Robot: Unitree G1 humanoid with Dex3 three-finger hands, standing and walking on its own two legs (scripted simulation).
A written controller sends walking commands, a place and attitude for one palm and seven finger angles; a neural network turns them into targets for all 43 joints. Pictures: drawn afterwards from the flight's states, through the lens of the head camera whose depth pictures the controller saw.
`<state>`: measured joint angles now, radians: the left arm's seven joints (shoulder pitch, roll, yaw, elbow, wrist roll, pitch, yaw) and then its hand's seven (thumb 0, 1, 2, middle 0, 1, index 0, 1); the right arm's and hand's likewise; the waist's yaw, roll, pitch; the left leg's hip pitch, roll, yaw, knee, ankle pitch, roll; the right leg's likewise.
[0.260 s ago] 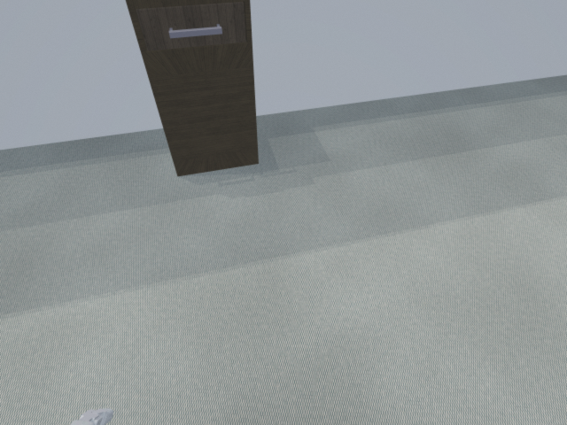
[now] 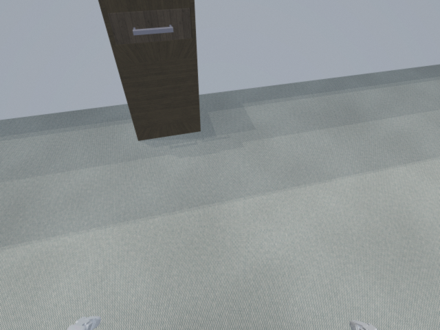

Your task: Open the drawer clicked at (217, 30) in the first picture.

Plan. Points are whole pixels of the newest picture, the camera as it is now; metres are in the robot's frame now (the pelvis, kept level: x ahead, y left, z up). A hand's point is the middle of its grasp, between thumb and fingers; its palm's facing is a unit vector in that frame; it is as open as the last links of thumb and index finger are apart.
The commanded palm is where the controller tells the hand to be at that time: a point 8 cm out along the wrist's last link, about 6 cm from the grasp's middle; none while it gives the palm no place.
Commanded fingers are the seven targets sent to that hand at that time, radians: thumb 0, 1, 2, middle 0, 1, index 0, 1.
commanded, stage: stand and wait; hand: left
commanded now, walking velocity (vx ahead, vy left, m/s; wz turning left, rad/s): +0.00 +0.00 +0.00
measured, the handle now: (153, 29) +1.41 +0.43 -0.05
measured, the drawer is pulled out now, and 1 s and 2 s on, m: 0.00 0.00 0.00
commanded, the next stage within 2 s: look at it before walking up in 0.58 s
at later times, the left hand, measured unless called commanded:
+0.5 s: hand out of the picture +0.06 +0.24 -0.15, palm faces -0.03 -0.94 -0.34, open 7.4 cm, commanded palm none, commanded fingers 0.00 0.90 0.90 -0.20 -0.30 -0.20 -0.30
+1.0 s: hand out of the picture +0.05 +0.24 -0.15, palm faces -0.03 -0.95 -0.32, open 7.4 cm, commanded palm none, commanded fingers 0.00 0.90 0.90 -0.20 -0.30 -0.20 -0.30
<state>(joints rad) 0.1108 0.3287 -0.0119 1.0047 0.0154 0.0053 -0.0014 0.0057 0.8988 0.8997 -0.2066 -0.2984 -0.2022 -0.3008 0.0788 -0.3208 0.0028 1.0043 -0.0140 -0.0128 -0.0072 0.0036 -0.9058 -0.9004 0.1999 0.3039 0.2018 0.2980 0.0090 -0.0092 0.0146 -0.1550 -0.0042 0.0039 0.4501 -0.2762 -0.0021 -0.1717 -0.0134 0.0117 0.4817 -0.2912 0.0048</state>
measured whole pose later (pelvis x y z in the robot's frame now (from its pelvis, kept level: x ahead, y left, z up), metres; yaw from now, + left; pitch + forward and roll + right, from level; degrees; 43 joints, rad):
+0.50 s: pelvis -0.01 -0.01 +0.00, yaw +0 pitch -2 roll +0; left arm 0.14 0.35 0.00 1.08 0.01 0.00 0.00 0.01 0.90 0.90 -0.21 -0.30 -0.20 -0.30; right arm 0.13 -0.34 0.00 1.10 -0.01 -0.01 -0.01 0.00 -0.91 -0.90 0.20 0.30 0.20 0.30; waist 0.00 -0.01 0.04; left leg -0.13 0.01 0.00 0.39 -0.22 -0.01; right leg -0.14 0.00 0.01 0.42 -0.23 -0.01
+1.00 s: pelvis -0.02 -0.01 +0.01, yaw +0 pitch -2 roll +0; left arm 0.14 0.34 -0.01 1.09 0.02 0.00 0.00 0.01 0.90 0.90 -0.21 -0.30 -0.20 -0.30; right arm 0.13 -0.33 0.00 1.12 -0.01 -0.01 0.00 0.00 -0.91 -0.90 0.20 0.30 0.20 0.30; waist 0.00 -0.01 0.04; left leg -0.14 0.01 0.00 0.37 -0.20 -0.01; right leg -0.15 0.00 0.01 0.39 -0.21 0.00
